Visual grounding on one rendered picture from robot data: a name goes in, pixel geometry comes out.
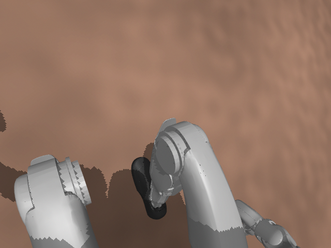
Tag right robot arm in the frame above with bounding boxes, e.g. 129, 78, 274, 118
254, 219, 300, 248

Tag right robot hand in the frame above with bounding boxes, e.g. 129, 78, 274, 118
235, 199, 264, 236

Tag right robot foot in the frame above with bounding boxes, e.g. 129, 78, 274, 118
131, 157, 167, 220

